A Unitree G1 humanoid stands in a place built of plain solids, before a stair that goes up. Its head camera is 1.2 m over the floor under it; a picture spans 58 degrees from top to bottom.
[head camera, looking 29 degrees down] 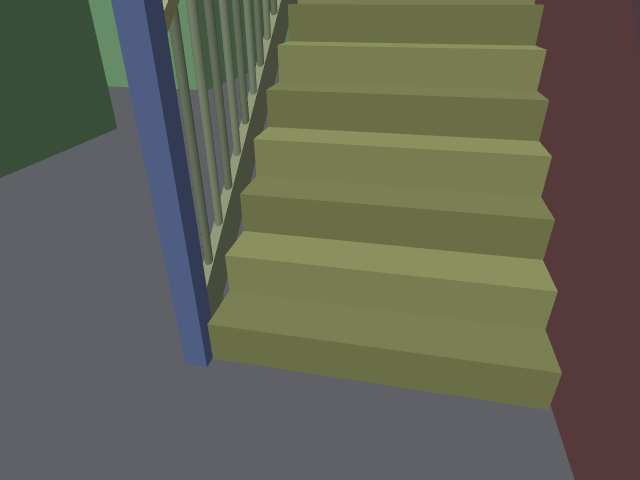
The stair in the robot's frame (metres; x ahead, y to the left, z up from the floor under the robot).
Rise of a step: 0.17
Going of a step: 0.21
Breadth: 1.20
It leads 12 degrees to the right of straight ahead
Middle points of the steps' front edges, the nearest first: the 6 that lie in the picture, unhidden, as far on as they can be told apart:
1.11 -0.18 0.17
1.32 -0.22 0.34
1.52 -0.26 0.51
1.72 -0.30 0.68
1.93 -0.34 0.85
2.13 -0.38 1.01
